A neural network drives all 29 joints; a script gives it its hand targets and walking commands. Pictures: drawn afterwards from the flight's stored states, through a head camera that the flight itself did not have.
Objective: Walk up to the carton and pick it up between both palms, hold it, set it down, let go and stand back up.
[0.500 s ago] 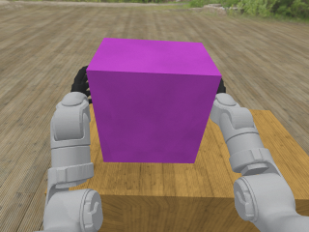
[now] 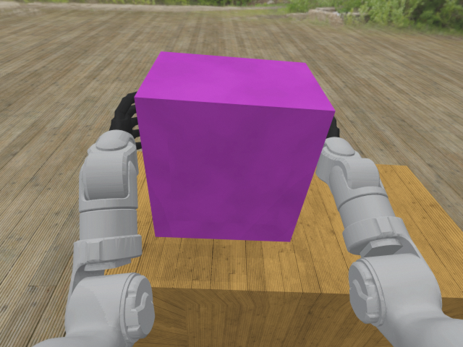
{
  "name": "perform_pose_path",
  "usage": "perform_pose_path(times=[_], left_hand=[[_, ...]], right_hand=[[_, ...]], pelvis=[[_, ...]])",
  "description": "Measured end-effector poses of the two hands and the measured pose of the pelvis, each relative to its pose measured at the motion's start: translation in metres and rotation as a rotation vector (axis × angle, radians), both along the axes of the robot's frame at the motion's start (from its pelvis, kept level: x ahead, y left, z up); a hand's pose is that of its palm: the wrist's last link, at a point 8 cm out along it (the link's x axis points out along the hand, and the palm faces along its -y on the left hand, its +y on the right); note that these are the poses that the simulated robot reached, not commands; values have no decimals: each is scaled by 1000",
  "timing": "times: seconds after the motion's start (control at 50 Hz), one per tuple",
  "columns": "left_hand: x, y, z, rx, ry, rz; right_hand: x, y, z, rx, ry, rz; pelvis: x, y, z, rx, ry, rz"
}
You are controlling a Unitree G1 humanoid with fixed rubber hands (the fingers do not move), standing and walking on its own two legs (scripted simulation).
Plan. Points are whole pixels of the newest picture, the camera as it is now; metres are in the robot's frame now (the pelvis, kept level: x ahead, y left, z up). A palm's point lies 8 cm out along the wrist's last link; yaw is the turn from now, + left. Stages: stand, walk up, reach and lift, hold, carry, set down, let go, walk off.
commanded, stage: hold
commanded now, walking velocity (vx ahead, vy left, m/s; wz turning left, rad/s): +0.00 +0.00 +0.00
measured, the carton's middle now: (228, 151) +0.38 +0.01 +0.21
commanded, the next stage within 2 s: none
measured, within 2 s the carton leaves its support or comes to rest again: neither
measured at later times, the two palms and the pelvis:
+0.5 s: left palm (125, 140) +0.36 +0.17 +0.24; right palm (326, 145) +0.38 -0.16 +0.23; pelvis +0.01 +0.00 +0.00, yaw +0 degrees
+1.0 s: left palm (123, 141) +0.36 +0.17 +0.24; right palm (325, 145) +0.37 -0.16 +0.23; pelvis +0.01 +0.00 +0.00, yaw +0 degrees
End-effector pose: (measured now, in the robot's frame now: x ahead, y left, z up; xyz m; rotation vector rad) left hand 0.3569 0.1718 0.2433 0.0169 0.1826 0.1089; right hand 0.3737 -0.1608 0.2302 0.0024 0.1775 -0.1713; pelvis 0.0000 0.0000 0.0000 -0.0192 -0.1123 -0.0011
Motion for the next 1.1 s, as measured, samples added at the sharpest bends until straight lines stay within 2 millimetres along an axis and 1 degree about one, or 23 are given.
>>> perform_pose_path(times=[0.16, 0.3, 0.56, 0.7, 1.1], left_hand=[[3, 0, -2, -9, 6, -1], [3, -1, -2, -11, -9, -4], [4, -2, -5, -8, -4, -4], [2, -2, -3, -4, -20, -2], [2, 0, -4, -7, -5, 0]], right_hand=[[3, 0, -1, -12, 8, 1], [1, -1, 1, -12, -5, -3], [3, -2, -2, -10, 2, -3], [1, -2, -1, -9, -13, 0], [1, 0, -3, -4, 4, -2]], pelvis=[[2, -2, 0, 0, 5, 2], [4, -2, 0, -1, -2, 7], [7, -1, 0, -1, -4, 3], [9, 0, 0, -3, -6, 3], [5, 0, 0, -1, -5, 3]])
